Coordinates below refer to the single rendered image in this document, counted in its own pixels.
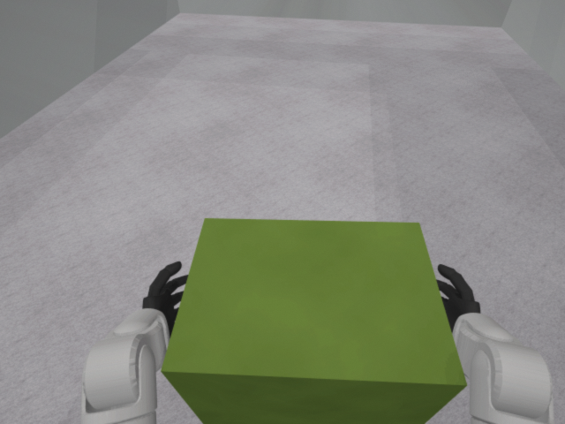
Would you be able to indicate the robot left hand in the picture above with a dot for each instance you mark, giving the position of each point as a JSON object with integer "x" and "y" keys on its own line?
{"x": 159, "y": 296}

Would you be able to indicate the right robot forearm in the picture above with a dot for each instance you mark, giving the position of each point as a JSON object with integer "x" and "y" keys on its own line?
{"x": 509, "y": 383}

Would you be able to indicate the robot right hand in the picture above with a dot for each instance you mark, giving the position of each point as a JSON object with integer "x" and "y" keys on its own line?
{"x": 460, "y": 300}

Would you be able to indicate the carton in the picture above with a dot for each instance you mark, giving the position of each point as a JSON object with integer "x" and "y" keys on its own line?
{"x": 312, "y": 322}

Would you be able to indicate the left robot forearm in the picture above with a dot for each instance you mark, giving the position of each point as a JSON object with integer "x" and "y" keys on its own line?
{"x": 119, "y": 375}

